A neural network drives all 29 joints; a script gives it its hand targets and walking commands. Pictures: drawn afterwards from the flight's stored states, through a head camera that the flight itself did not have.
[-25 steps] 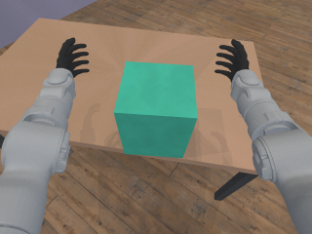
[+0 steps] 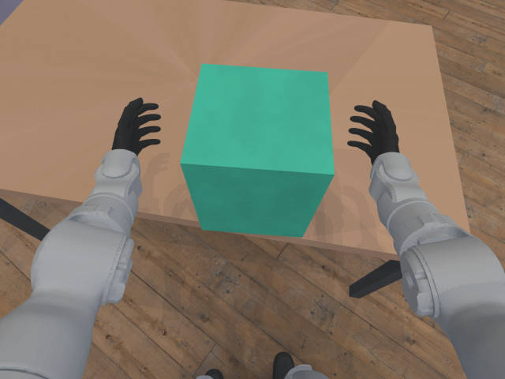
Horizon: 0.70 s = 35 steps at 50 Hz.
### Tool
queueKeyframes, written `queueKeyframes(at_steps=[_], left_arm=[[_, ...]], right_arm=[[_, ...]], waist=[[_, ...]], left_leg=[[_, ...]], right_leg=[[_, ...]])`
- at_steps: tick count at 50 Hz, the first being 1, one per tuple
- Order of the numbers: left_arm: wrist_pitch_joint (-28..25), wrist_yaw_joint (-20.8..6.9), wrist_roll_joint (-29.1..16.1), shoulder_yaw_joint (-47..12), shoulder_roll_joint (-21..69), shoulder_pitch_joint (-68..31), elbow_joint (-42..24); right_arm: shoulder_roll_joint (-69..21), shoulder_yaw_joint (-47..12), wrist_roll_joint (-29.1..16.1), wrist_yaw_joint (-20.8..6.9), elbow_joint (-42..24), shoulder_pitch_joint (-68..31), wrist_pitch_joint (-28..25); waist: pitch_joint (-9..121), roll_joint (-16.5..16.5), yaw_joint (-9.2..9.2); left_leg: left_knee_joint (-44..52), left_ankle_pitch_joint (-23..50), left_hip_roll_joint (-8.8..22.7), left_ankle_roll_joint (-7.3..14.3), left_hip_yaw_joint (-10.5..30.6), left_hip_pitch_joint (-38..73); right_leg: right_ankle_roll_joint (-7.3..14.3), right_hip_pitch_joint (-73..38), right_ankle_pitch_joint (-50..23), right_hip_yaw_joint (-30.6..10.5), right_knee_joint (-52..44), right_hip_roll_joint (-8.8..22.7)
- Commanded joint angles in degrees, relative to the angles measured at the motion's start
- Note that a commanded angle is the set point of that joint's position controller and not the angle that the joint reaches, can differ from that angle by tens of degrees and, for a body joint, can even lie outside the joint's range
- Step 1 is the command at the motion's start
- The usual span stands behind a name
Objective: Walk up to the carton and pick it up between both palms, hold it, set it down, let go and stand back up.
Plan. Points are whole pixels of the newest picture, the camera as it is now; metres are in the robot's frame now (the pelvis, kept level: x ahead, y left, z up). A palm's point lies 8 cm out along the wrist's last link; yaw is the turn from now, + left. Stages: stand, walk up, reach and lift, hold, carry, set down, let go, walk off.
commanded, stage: reach and lift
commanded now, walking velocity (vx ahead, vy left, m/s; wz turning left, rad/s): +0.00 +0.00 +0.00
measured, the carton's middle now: (257, 160) +0.49 -0.02 -0.03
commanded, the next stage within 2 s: none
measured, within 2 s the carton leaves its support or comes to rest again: neither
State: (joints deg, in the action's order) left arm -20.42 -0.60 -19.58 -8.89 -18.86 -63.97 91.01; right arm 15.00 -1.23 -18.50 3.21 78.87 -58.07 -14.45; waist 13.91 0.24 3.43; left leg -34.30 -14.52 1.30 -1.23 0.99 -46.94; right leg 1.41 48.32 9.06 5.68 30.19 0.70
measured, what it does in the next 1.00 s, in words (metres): stands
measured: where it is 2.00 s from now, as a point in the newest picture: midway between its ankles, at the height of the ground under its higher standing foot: outside the picture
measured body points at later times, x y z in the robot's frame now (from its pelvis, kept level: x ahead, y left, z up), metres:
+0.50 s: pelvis -0.01 -0.01 -0.02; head +0.13 +0.00 +0.40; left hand +0.49 +0.17 +0.02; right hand +0.47 -0.21 +0.03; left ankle -0.01 +0.13 -0.72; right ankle +0.03 -0.11 -0.72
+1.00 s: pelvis -0.01 +0.01 -0.01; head +0.12 +0.01 +0.42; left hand +0.49 +0.14 +0.03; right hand +0.46 -0.17 +0.03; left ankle -0.01 +0.13 -0.72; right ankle +0.03 -0.11 -0.72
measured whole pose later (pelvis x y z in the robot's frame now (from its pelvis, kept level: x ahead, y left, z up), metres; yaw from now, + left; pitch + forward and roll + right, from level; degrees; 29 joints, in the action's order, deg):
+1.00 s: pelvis -0.01 +0.01 -0.01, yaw -2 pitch +30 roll -1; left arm -24.2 5.2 -6.0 5.0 -10.4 -65.6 89.6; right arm 6.9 16.3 0.6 5.8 79.5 -60.9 -19.4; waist 15.0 1.3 2.3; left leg -39.3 -16.4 1.5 -0.3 -0.9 -52.7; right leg 0.8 54.3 9.5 3.7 34.1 0.6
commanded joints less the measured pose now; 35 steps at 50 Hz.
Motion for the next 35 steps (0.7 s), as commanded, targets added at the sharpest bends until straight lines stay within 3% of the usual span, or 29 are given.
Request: queueKeyframes(at_steps=[1, 3, 5, 10, 13, 17, 25, 32, 35], left_arm=[[-6.9, 0.9, -1.6, -1.1, -7.3, -29.3, -6.9], [-7.7, 1.4, -2.1, -1.1, -7.2, -30.5, -7.4], [-7.7, 1.7, -2.1, -0.3, -7.6, -29.9, -6.6], [-7.2, 0.4, -1.0, 1.5, -8.2, -25.3, -2.2], [-7.5, 0.0, -0.4, 2.6, -8.6, -24.5, -2.2], [-8.2, 0.3, -0.3, 3.1, -9.1, -26.5, -4.7], [-8.5, 1.9, 0.1, 0.5, -1.0, -31.9, -5.2], [-8.2, 2.6, 7.6, 6.9, 0.8, -28.6, -4.2], [-7.2, 3.6, 12.0, 11.8, -0.3, -27.7, -7.2]], right_arm=[[10.5, 3.3, 2.4, -0.1, -8.3, -24.8, -6.6], [10.6, 2.6, 1.8, -0.8, -9.3, -26.1, -7.3], [10.5, 1.3, 0.8, -1.2, -8.7, -26.8, -7.6], [8.5, -2.3, -1.5, -0.3, -6.9, -26.2, -7.0], [7.5, -3.1, -2.0, 0.3, -8.1, -26.0, -7.2], [6.6, -2.5, -1.1, 0.7, -9.0, -26.5, -7.3], [1.0, 3.3, 4.9, 0.3, -4.6, -28.4, -5.8], [1.1, 11.2, 12.6, 3.4, -5.6, -28.4, -9.0], [0.4, 12.4, 14.4, 4.1, -7.6, -27.4, -9.3]], waist=[[47.4, 5.6, 1.31], [51.0, 6.3, 0.24], [52.9, 4.8, -0.47], [50.2, -2.7, -0.28], [48.6, -4.2, -0.67], [48.4, -2.7, -0.8], [46.3, 4.7, 0.66], [49.6, 3.3, 1.67], [50.4, 2.4, 0.35]], left_leg=[[-3.5, 23.1, -1.6, -4.6, -3.2, 12.8], [-5.9, 26.5, -1.2, -5.2, -3.2, 16.0], [-7.2, 27.4, -1.3, -4.8, -3.5, 14.6], [-5.5, 19.1, -3.2, -1.0, -4.7, -3.3], [-4.4, 15.8, -3.6, -0.1, -5.0, -8.1], [-4.4, 15.1, -3.6, -0.4, -5.2, -7.3], [-7.0, 14.7, -2.2, -2.8, -4.1, 2.8], [-8.3, 21.1, -2.4, -4.2, -4.5, 3.9], [-6.8, 23.6, -2.5, -4.0, -4.9, 5.7]], right_leg=[[-2.3, -21.8, -19.9, -1.0, 7.1, -1.0], [-2.1, -19.5, -20.9, -0.4, 8.6, -1.5], [-2.3, -21.3, -22.2, -0.6, 9.8, -1.6], [-4.4, -36.4, -27.4, -4.7, 12.6, 0.1], [-5.1, -39.4, -27.2, -6.2, 12.9, 0.6], [-4.7, -36.9, -24.1, -6.0, 12.7, 0.6], [-1.6, -20.3, -14.1, -3.0, 11.6, 0.2], [-1.7, -26.0, -22.4, -3.5, 10.8, -0.9], [-2.0, -30.9, -25.5, -3.4, 10.2, -1.6]])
